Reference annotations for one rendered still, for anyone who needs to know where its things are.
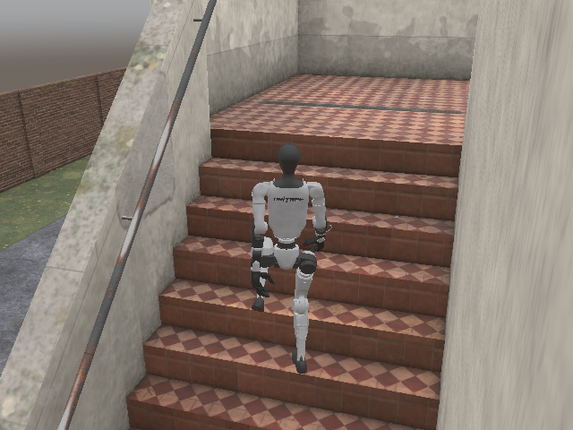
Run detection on stairs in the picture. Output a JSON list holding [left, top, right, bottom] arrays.
[[126, 129, 462, 430]]

